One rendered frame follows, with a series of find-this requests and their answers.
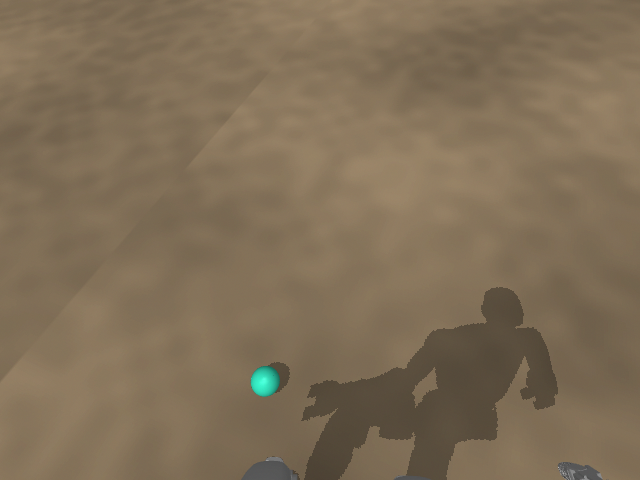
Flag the right robot hand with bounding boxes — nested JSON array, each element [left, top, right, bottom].
[[558, 462, 603, 480]]

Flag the ball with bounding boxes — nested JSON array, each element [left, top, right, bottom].
[[251, 366, 280, 397]]

